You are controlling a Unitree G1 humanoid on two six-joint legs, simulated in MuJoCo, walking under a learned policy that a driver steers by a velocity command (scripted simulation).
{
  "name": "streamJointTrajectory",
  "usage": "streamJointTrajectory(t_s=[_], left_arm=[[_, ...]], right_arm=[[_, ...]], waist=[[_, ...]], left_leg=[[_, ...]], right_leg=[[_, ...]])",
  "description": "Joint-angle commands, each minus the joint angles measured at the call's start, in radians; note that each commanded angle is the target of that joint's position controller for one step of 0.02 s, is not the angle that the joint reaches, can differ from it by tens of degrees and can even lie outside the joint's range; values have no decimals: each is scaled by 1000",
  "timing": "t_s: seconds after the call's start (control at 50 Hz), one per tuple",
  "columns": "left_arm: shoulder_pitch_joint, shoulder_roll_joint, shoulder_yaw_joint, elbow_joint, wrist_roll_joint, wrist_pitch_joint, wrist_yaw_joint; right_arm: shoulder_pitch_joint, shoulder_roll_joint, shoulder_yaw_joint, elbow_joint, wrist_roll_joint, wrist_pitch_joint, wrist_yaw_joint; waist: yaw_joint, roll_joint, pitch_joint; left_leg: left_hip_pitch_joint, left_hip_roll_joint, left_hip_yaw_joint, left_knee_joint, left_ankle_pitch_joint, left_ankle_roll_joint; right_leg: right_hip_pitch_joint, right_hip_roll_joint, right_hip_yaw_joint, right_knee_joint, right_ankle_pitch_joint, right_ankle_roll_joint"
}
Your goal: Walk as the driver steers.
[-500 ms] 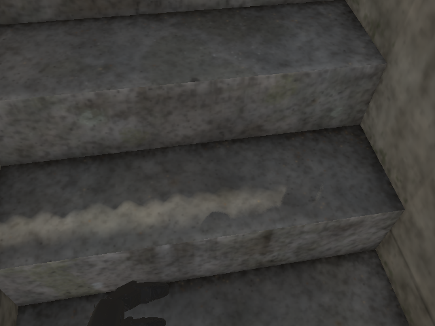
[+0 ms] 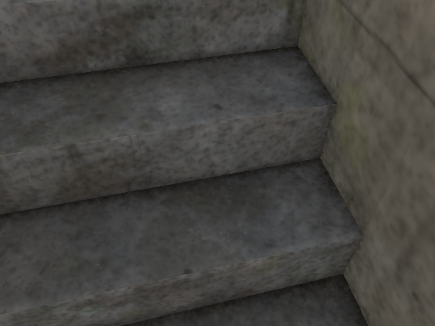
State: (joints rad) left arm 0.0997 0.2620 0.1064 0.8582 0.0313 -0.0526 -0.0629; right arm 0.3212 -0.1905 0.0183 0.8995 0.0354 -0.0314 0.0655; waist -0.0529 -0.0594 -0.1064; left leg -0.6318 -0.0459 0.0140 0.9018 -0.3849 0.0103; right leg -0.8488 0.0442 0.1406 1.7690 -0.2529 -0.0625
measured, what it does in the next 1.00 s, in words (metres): climbs: right foot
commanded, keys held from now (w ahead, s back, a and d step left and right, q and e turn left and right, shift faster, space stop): no key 0.62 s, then w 0.38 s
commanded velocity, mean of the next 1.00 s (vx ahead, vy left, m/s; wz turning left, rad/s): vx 0.07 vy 0.03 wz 0.00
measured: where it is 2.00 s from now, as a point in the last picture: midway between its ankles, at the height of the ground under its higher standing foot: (161, 285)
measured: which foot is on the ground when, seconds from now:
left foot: down 0.00-0.76, up 0.78-1.00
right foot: up 0.00-0.12, down 0.14-1.00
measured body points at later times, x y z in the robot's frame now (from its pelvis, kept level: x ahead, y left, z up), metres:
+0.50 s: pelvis +0.10 -0.01 +0.04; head +0.11 -0.01 +0.49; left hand +0.27 +0.18 -0.08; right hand +0.13 -0.24 -0.10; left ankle +0.04 +0.12 -0.69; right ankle +0.12 -0.12 -0.69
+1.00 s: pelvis +0.11 +0.05 +0.06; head +0.11 +0.07 +0.51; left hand +0.10 +0.30 -0.09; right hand +0.23 -0.18 -0.05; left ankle +0.06 +0.21 -0.50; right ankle +0.11 -0.12 -0.68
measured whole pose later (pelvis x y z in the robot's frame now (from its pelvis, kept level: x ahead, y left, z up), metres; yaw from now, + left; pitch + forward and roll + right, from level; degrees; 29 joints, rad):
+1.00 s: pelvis +0.11 +0.05 +0.06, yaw +1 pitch +6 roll +0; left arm 0.38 0.22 0.07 1.02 0.05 -0.08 -0.01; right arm 0.27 -0.15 -0.04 0.70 -0.01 0.02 0.04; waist 0.01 -0.05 -0.12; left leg -0.78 0.02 -0.09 1.60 -0.59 0.13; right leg -0.28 -0.11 -0.03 0.33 -0.16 0.00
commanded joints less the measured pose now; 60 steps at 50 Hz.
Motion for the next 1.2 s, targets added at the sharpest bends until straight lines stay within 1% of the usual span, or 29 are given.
streamJointTrajectory(t_s=[0.02,0.06,0.08,0.1,0.12,0.14,0.16,0.18,0.22,0.26,0.66,0.68,0.72,0.74,0.76,0.8,0.84,0.86,0.9,0.92,0.96,1.0,1.08,1.1,1.12,1.14,1.16,1.18,1.2], left_arm=[[229,-111,-52,6,-1,1,34],[-1,-54,-58,-42,-45,8,-16],[-52,-112,-78,-20,-48,-1,-48],[31,-62,-70,-6,-24,-6,-30],[51,-39,-66,-8,-11,-12,-20],[175,-96,-69,1,-26,22,121],[-153,60,-64,-79,-35,-16,37],[-260,21,-69,-130,-48,-25,8],[-208,-90,-89,-82,-35,3,-34],[-158,-37,-74,-57,-42,21,-47],[-81,-31,-80,72,-30,58,-37],[-21,-20,-64,11,-8,65,83],[20,-20,-62,-2,-13,69,150],[43,-41,-57,-18,-9,57,160],[6,44,-31,8,-39,52,88],[144,55,-17,-5,-5,34,93],[377,72,-13,82,45,-16,118],[350,68,-27,81,78,-22,106],[225,-41,-62,96,41,-64,68],[209,17,-37,141,19,-72,51],[-141,159,-15,-11,5,-78,44],[-238,228,27,-106,3,-77,55],[-93,73,-11,-219,-10,7,76],[96,-59,-39,-144,25,40,76],[147,-188,-68,-213,25,57,76],[333,-265,-78,-171,41,60,62],[298,-227,-68,-215,53,64,59],[31,-196,-64,-315,77,47,65],[-141,-124,-59,-359,82,30,61]], right_arm=[[-518,138,71,-185,28,-104,-1],[-318,-87,-9,-145,81,-97,-9],[-176,-70,-8,-82,39,-75,23],[-110,-97,-17,-52,7,-67,49],[-119,-49,-2,-60,27,-67,72],[-89,-102,-68,-88,-78,-75,-78],[67,9,-9,-30,22,-52,14],[196,10,-25,-26,12,-44,29],[49,12,-32,-36,9,-22,54],[75,-9,-40,-21,3,-26,68],[184,-14,-43,34,1,0,64],[59,1,-55,27,-23,-41,-52],[119,-11,-58,70,-7,-45,-107],[137,-2,-58,80,-5,-46,-115],[129,5,-44,-11,13,38,-64],[96,9,-63,-58,-49,104,-66],[57,21,-59,-95,-32,106,-63],[-47,18,-66,-126,-30,88,-51],[-139,19,-60,-244,-62,76,-56],[-37,16,-48,-258,-59,62,-55],[262,-9,-63,-185,-43,65,-29],[288,-31,-91,-144,-44,45,7],[221,-13,-95,-87,-49,42,29],[70,-28,-83,-110,-104,-46,-67],[126,-35,-64,-84,-78,-94,-72],[260,-167,-83,-74,-50,-109,-71],[278,-210,-98,-68,-30,-124,-65],[147,-156,-89,-80,-13,-139,-60],[190,-108,-74,-59,-25,-140,-70]], waist=[[294,-71,-82],[165,18,-18],[107,137,38],[129,159,26],[169,72,23],[147,282,39],[-23,-151,-5],[-85,-109,-69],[-2,16,52],[17,41,88],[58,64,28],[120,171,88],[114,80,73],[116,31,70],[93,-171,-110],[182,-174,3],[251,-186,-16],[235,-89,74],[117,-106,133],[27,-98,186],[-188,29,104],[-193,34,8],[-58,82,78],[25,-14,23],[89,203,10],[106,413,-97],[96,527,-98],[89,361,166],[25,172,218]], left_leg=[[-220,57,-63,-335,303,7],[-34,-10,-12,-407,144,11],[-63,16,-37,-475,115,38],[26,92,-112,-440,317,76],[162,135,-134,-384,478,96],[175,153,-148,-423,440,153],[321,96,-98,-282,324,67],[379,62,-56,-290,208,30],[345,46,-45,-318,78,4],[288,52,-49,-361,36,-6],[427,73,-62,-463,326,-2],[319,102,-47,-420,449,32],[337,97,-54,-390,361,40],[347,98,-53,-376,318,43],[348,67,-72,-330,101,-21],[49,6,-87,-10,-73,-74],[-362,-6,-163,997,-157,-82],[-465,22,-183,1196,-95,-36],[-502,41,-176,1250,-300,99],[-438,70,-222,1119,-508,185],[113,118,-168,645,-293,202],[352,93,-35,374,-66,80],[449,94,-3,-721,365,-7],[478,-2,141,-617,151,13],[618,214,-273,-421,693,17],[709,341,-507,-363,1036,76],[661,432,-800,-584,470,214],[571,426,-719,-610,206,258],[606,377,-548,-598,178,248]], right_leg=[[343,-181,3,-426,-9,111],[471,-118,-218,-1005,-191,249],[618,-85,-250,-936,39,235],[628,-93,-175,-890,213,199],[584,-111,-161,-1045,261,155],[619,-42,-250,-1267,83,44],[614,-128,-124,-1184,457,-11],[577,-152,-76,-1178,486,-64],[499,-149,-40,-1219,229,0],[538,-132,-55,-1238,85,17],[644,-110,-105,-1244,329,-2],[708,-171,-104,-1308,302,5],[698,-199,-37,-1338,292,-13],[699,-201,-17,-1360,293,-16],[783,-270,125,-1354,223,-166],[826,-450,411,-1456,98,-327],[923,-517,476,-1454,63,-340],[831,-448,336,-1478,-41,-256],[695,-391,157,-1570,-105,-191],[543,-380,117,-1658,-322,-133],[82,-314,-8,-1795,-314,-64],[128,-262,-124,-1700,-67,-102],[497,-197,-138,-1279,227,-185],[474,-115,-255,-826,221,-105],[70,-16,-158,-399,-204,-53],[-95,76,-1,71,-231,-14],[-279,96,-19,439,-215,-13],[-567,25,-13,676,-148,-32],[-636,11,-8,609,-121,-37]])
